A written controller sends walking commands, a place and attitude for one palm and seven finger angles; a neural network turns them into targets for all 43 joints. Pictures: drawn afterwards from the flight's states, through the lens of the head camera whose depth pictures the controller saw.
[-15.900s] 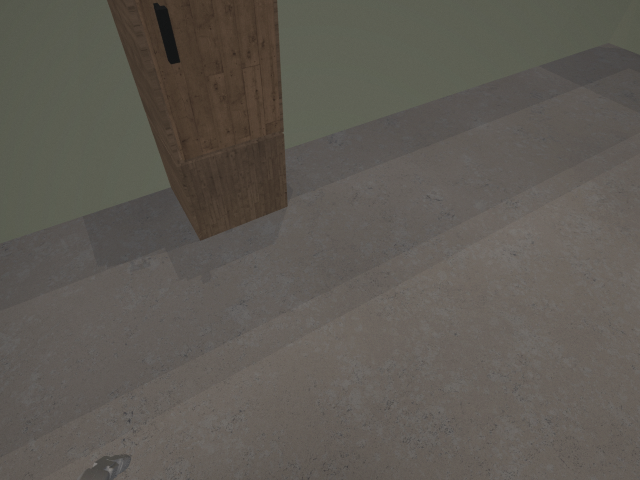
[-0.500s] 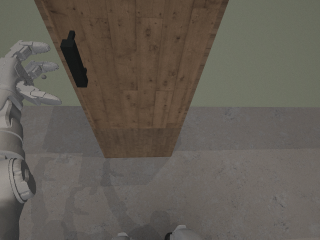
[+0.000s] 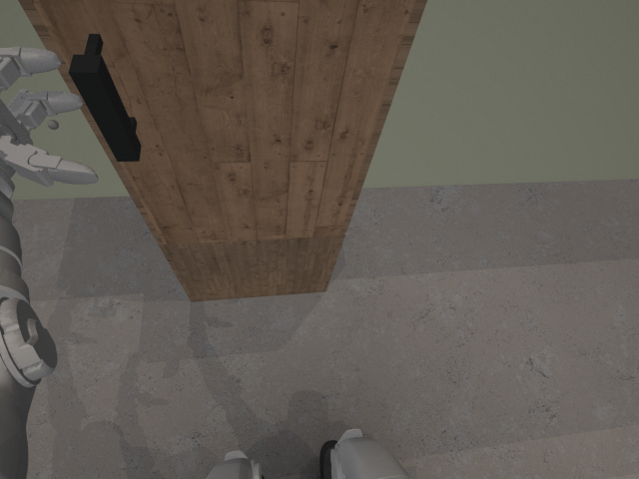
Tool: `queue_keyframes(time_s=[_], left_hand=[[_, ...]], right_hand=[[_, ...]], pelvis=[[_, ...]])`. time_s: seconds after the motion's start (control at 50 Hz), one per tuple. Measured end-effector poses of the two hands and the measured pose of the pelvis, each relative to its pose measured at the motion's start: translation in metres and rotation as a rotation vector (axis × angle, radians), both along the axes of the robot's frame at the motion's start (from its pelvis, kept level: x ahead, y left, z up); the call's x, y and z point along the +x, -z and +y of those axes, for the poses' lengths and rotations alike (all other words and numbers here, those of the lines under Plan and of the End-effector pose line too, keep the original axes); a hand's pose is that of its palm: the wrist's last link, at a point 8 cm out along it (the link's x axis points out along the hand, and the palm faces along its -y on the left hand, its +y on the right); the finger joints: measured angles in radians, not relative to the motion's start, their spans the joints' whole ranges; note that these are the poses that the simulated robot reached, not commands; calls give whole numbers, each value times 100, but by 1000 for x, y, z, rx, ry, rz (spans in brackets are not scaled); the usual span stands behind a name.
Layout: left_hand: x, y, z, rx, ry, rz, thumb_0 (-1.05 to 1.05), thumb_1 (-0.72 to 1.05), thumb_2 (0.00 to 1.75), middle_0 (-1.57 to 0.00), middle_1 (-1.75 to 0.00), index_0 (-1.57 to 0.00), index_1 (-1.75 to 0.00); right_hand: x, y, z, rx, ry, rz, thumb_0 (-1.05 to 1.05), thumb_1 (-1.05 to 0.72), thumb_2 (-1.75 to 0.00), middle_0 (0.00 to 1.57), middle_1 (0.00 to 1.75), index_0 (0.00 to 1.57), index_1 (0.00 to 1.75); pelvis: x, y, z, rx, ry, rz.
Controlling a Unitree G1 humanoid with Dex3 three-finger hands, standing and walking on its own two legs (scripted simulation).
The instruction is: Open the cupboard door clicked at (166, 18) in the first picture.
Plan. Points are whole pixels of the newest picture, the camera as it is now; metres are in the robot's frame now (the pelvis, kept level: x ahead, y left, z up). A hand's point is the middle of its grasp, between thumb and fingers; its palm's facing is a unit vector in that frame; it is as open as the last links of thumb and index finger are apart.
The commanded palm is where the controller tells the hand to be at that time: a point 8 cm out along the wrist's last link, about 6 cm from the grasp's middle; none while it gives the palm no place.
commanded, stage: move the hooked fingers beside the handle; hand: left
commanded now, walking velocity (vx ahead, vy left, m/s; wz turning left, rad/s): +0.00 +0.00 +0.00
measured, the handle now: (112, 101) +0.54 +0.20 +0.11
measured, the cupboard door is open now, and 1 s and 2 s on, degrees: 0 0 0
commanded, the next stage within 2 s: slide the fingers in behind the handle in 0.36 s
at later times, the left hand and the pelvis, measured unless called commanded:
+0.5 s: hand (64, 131) +0.49 +0.24 +0.11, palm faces +0.02 -1.00 -0.01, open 14.0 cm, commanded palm +0.47 +0.29 +0.11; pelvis +0.00 +0.00 +0.00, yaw +1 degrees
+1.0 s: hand (85, 135) +0.49 +0.22 +0.11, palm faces +0.01 -1.00 +0.00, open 14.0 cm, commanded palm +0.46 +0.27 +0.11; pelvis +0.00 -0.01 +0.00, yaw +1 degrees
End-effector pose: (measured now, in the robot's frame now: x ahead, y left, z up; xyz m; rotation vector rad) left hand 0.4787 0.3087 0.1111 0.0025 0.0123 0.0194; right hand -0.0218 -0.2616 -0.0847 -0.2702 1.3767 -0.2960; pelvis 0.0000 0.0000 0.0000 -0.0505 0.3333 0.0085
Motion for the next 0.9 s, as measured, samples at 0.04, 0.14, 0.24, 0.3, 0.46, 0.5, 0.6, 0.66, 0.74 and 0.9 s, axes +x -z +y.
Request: queue_keyframes(time_s=[0.04,0.14,0.24,0.3,0.46,0.5,0.6,0.66,0.74,0.9], left_hand=[[-2,-2,2,-2,2,-9,-1,-50,30,-30,-120,-30,-120],[-7,2,8,1,11,34,-1,-50,30,-30,-120,-30,-120],[-13,2,5,8,21,15,-1,-50,30,-29,-120,-30,-120],[-14,2,0,-12,26,8,-1,-50,30,-29,-120,-30,-120],[-8,2,-11,3,9,20,-1,-50,30,-30,-120,-30,-120],[-8,1,-12,4,2,15,-1,-50,30,-30,-120,-30,-120],[-9,-1,-13,9,2,12,-1,-50,30,-30,-120,-30,-120],[-10,-1,-16,9,12,11,-1,-50,30,-30,-120,-30,-120],[-11,-1,-24,1,22,5,-1,-50,30,-30,-120,-30,-120],[-12,2,-32,-5,9,13,-1,-50,30,-30,-120,-30,-120]], right_hand=[[-1,-1,0,2,9,7,0,-91,-90,20,30,20,30],[5,-3,0,-1,5,4,0,-91,-90,20,30,20,30],[22,-2,-2,0,-24,-23,0,-91,-90,20,30,20,30],[34,0,-3,1,-44,-46,0,-91,-90,20,30,20,30],[54,3,-4,5,-70,-113,0,-91,-90,20,30,20,30],[54,4,-3,10,-69,-117,0,-91,-90,20,30,20,30],[48,6,-3,22,-60,-103,0,-91,-90,20,30,20,30],[42,6,-4,25,-54,-86,0,-91,-90,20,30,20,30],[34,6,-6,25,-47,-68,0,-91,-90,20,30,20,30],[28,3,-10,16,-29,-80,0,-91,-90,20,30,20,30]], pelvis=[[2,-1,0,-2,1,-3],[6,-2,0,-6,-7,-9],[8,-3,2,-7,-14,-15],[7,-3,1,-7,-20,-20],[4,-1,-1,-2,-24,-20],[4,-1,-2,-1,-21,-20],[4,-1,-4,1,-18,-21],[4,-2,-6,2,-20,-23],[4,-2,-7,3,-21,-27],[2,-3,-9,6,-13,-34]])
